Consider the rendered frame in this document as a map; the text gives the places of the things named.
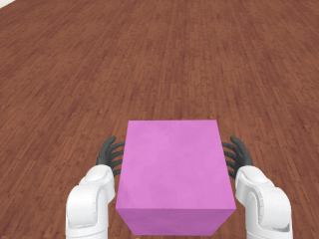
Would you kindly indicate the left robot hand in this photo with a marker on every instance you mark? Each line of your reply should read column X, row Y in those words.
column 106, row 156

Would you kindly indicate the right robot hand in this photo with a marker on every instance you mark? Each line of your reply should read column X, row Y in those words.
column 240, row 156

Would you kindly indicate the robot right forearm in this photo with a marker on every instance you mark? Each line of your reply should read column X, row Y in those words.
column 267, row 208

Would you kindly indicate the robot left forearm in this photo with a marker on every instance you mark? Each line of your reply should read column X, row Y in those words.
column 87, row 212

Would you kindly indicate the carton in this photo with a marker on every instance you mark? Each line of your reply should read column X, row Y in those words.
column 174, row 179

